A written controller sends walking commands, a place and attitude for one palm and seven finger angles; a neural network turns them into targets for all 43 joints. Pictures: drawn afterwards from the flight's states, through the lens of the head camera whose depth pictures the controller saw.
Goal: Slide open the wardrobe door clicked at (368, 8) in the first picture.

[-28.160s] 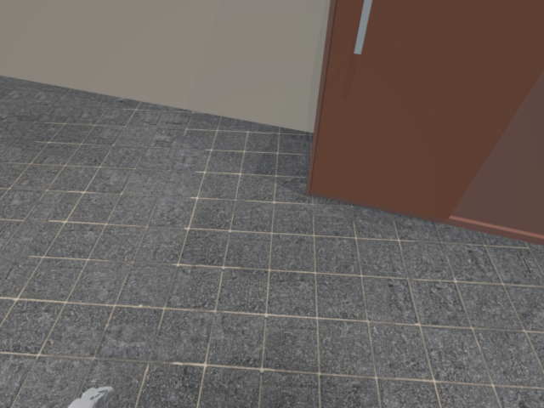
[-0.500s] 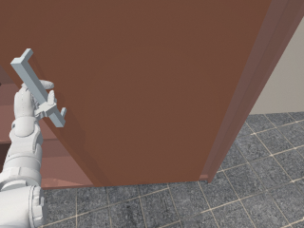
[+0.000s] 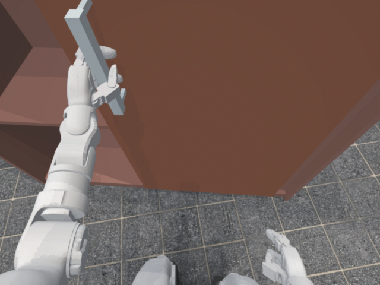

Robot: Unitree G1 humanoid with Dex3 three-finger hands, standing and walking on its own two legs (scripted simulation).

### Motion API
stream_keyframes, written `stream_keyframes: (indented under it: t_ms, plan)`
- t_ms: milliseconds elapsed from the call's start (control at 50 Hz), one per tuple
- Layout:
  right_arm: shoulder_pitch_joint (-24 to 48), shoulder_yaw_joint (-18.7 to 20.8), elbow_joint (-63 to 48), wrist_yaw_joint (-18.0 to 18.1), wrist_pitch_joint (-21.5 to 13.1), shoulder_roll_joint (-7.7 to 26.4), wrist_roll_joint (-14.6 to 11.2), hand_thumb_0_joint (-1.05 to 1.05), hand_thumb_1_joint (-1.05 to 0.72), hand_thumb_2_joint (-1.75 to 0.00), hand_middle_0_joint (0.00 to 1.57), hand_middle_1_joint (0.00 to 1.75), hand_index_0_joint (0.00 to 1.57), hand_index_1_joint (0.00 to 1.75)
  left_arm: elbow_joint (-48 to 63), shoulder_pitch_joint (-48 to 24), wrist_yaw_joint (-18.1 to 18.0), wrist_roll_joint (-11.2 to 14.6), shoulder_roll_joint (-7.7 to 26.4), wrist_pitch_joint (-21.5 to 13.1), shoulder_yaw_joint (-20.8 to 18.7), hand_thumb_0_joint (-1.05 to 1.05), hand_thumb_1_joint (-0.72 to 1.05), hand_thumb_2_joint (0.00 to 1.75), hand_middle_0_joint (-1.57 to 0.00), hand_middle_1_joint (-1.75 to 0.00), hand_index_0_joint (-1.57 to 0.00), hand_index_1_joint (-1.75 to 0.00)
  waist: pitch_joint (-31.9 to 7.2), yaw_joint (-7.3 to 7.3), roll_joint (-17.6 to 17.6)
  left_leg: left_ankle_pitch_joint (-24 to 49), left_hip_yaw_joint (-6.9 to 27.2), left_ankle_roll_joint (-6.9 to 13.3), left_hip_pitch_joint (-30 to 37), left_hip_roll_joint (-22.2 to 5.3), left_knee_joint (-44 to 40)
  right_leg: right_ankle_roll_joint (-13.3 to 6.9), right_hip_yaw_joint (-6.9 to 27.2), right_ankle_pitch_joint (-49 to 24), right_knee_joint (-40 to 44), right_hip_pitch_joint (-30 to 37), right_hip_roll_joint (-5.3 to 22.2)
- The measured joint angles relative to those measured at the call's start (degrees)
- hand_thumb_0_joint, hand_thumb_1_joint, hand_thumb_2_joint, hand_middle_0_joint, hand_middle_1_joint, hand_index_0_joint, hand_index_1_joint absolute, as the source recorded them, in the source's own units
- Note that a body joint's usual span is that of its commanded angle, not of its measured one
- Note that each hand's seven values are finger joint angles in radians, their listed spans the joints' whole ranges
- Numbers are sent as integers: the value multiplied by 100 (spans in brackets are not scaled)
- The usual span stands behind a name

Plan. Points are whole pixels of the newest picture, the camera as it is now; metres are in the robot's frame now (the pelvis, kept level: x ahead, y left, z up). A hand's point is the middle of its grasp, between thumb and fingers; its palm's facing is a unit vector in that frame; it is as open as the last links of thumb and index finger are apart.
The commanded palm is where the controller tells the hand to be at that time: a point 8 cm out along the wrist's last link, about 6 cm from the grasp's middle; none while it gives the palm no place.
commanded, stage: stop walking and hold the door there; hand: left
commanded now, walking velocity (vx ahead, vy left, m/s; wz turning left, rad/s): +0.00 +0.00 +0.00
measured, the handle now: (105, 65) +0.49 +0.23 +0.14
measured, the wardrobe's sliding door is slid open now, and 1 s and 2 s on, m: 0.57 0.57 0.57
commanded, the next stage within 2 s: loosen the grip on the handle in 0.48 s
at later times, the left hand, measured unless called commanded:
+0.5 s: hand (115, 87) +0.44 +0.20 +0.13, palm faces +0.20 -0.97 -0.14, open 5.9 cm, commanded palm +0.41 +0.22 +0.12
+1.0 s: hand (114, 87) +0.44 +0.20 +0.13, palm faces +0.20 -0.97 -0.13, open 12.7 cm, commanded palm +0.40 +0.24 +0.14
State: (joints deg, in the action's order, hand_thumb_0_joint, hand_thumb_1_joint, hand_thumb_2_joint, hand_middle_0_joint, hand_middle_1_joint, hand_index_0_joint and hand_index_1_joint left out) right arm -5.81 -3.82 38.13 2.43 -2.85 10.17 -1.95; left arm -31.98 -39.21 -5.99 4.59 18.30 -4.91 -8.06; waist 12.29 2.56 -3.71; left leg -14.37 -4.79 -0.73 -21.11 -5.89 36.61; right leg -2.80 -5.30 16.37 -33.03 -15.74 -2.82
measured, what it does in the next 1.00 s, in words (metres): stands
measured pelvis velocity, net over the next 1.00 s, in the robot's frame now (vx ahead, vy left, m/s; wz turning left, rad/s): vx -0.04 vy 0.02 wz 0.00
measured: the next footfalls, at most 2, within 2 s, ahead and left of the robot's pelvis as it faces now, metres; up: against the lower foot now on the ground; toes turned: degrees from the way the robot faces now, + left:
none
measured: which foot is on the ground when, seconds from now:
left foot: down 0.00-1.00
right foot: down 0.00-1.00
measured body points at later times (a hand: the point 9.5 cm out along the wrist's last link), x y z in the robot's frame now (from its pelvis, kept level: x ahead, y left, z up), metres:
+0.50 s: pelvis +0.00 +0.02 +0.01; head +0.04 +0.01 +0.46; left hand +0.42 +0.25 +0.14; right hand +0.12 -0.23 -0.11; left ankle +0.01 +0.13 -0.73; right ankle +0.01 -0.08 -0.73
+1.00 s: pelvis -0.04 +0.02 +0.00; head +0.00 +0.03 +0.45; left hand +0.42 +0.25 +0.14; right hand +0.01 -0.26 -0.11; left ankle +0.01 +0.13 -0.73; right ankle +0.01 -0.08 -0.73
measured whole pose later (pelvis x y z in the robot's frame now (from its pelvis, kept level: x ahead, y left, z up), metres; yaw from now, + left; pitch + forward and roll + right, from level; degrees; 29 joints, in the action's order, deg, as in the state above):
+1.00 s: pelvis -0.04 +0.02 +0.00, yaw +0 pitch +5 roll +0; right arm -20.7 0.1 42.1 1.5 -8.0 16.8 -1.9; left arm -61.1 -49.2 -4.4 0.3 21.5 -12.4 -14.2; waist -0.8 -5.6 1.5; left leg -14.1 -4.5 1.4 -26.4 -1.5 35.2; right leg -1.4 -3.4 13.3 -35.0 -27.0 0.5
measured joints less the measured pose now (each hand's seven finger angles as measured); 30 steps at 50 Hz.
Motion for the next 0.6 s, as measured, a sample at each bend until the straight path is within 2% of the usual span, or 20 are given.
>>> stream_keyframes:
  t_ms: [40,100,180,260,360,580,600]
  plan:
    - [-59,47,39,42,20,98,-50,1,-91,-90,21,31,21,30,-135,-34,6,1,-11,-3,-15,-14,74,78,-45,-140,-26,-140,-65,-81,30,-244,122,-3,-37,82,216,-68,-57,23,-17,-11,45]
    - [-220,117,124,148,20,285,-78,1,-91,-90,20,31,21,30,-358,-87,49,-12,-91,-61,-16,-13,74,79,-45,-140,-27,-140,-228,-166,209,-769,272,24,92,265,367,-46,-100,72,-33,-19,177]
    - [-374,266,237,291,19,519,-50,1,-91,-90,20,30,20,30,-483,-113,60,-4,-169,-64,50,-11,74,80,-45,-140,-29,-140,-359,-250,450,-62,166,40,542,374,-355,69,-85,124,-117,-12,341]
    - [-534,385,171,270,38,648,-27,1,-91,-90,20,30,20,30,-613,-87,-13,81,-203,-43,149,-9,75,80,-45,-140,-27,-140,-495,-196,469,-189,50,82,587,346,-446,215,68,-29,135,51,292]
    - [-637,368,138,253,62,604,-19,1,-91,-90,20,30,20,30,-722,-63,-70,101,-179,-54,216,-9,76,80,-44,-140,-23,-140,-555,-214,326,-188,52,73,551,274,-439,132,65,-173,346,105,210]
    - [-746,180,276,295,207,306,-30,1,-91,-90,20,30,20,30,-1224,-84,-93,150,-215,-99,275,-8,77,79,-42,-140,-21,-140,-827,-225,192,-137,-29,115,577,342,-568,189,140,-197,377,66,274]
    - [-728,241,282,232,169,275,2,1,-91,-90,20,30,20,30,-1280,-147,95,-78,-216,-89,68,-8,75,79,-42,-140,-22,-140,-782,-195,189,-140,-59,123,605,322,-564,192,169,-213,395,88,254]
